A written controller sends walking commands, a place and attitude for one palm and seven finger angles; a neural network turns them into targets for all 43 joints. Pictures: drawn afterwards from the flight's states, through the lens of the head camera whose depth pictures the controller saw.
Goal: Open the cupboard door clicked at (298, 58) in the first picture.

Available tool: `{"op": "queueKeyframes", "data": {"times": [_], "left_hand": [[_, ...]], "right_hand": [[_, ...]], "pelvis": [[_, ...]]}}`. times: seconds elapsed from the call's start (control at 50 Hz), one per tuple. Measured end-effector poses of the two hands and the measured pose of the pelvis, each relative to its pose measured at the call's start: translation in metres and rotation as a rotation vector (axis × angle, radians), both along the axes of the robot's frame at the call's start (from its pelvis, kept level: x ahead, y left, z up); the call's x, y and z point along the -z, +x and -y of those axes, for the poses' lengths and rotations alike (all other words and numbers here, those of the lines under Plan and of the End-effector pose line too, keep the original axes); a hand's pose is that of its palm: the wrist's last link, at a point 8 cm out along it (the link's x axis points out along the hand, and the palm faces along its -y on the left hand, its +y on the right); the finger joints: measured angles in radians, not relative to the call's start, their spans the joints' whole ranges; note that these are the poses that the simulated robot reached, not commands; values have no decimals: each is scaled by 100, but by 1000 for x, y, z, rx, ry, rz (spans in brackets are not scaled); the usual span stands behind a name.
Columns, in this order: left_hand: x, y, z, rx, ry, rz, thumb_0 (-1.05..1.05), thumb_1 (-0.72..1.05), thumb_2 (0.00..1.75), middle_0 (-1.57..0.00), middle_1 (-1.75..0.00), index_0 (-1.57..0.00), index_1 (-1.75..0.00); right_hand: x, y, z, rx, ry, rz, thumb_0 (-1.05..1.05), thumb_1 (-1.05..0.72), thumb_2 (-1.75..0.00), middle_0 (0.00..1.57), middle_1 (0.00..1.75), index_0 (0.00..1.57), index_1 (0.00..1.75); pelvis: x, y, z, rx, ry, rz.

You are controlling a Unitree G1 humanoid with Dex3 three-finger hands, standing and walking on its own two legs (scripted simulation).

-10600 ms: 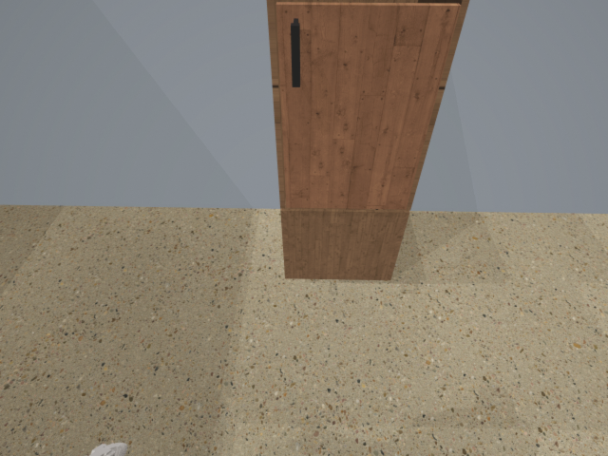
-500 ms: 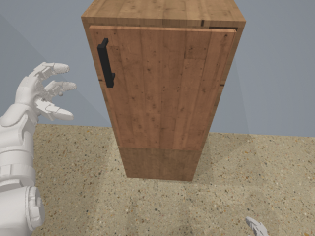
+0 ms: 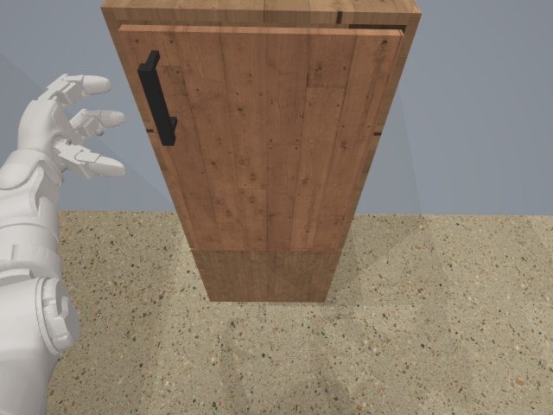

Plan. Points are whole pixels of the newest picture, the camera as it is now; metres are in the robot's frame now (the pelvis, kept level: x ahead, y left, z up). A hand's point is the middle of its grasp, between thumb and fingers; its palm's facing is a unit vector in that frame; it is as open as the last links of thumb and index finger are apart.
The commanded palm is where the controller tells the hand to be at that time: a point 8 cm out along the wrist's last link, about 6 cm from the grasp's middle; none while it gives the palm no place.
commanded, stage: move the hooked fingers beside the handle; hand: left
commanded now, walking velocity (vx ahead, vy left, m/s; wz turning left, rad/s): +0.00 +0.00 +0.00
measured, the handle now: (161, 100) +0.54 +0.17 +0.16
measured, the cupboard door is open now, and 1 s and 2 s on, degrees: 0 0 0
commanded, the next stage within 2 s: slide the fingers in behind the handle in 1.04 s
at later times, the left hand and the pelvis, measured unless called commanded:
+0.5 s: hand (121, 118) +0.50 +0.22 +0.16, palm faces -0.03 -1.00 +0.01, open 13.9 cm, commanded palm +0.47 +0.27 +0.16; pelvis +0.00 +0.00 -0.01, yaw -1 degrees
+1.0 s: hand (114, 124) +0.49 +0.23 +0.16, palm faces -0.02 -1.00 +0.00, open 13.9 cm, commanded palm +0.47 +0.28 +0.16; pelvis +0.01 +0.00 -0.01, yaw +0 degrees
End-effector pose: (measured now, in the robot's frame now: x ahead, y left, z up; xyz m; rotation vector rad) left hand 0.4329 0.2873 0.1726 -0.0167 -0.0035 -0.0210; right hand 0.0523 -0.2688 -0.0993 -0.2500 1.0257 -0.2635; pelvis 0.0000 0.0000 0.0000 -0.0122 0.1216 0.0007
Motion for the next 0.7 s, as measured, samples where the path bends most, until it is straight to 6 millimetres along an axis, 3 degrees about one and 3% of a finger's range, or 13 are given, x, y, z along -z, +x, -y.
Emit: {"op": "queueKeyframes", "data": {"times": [0.14,0.28,0.46,0.58,0.7], "left_hand": [[-1,13,-2,-1,32,-23,-1,-50,30,-30,-120,-30,-120],[-4,30,9,25,-1,-5,-1,-50,30,-30,-120,-30,-120],[7,45,16,15,16,-23,-1,-49,30,-30,-120,-30,-120],[9,44,12,6,20,-3,-1,-49,30,-30,-120,-30,-120],[7,45,11,10,12,-16,-1,-50,30,-30,-120,-30,-120]], "right_hand": [[3,-23,6,30,-14,-75,1,-91,-89,20,30,20,30],[5,-45,10,56,-30,-144,1,-91,-89,20,30,20,30],[5,-68,6,100,-22,-196,1,-91,-89,20,30,20,29],[6,-70,0,113,-6,-213,1,-91,-89,20,30,20,30],[8,-57,-4,96,1,-200,1,-91,-89,20,30,20,30]], "pelvis": [[2,-2,1,-7,-6,-24],[4,-4,1,-7,-9,-51],[6,-3,-2,14,-9,-81],[6,0,-3,17,-11,-81],[6,3,-4,9,-15,-81]]}}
